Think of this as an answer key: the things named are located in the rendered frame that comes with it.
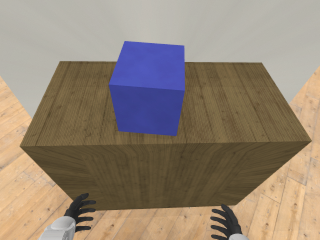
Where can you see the left robot forearm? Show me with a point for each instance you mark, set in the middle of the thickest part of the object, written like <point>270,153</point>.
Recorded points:
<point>62,228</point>

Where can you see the robot left hand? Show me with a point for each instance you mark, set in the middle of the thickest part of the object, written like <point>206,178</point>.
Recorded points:
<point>74,211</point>

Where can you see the robot right hand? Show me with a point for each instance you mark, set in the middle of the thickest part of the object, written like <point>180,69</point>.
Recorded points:
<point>231,223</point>

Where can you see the carton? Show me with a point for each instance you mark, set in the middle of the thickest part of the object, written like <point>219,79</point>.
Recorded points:
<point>147,88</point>

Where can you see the pedestal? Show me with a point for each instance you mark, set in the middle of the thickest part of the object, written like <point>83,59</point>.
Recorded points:
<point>235,130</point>

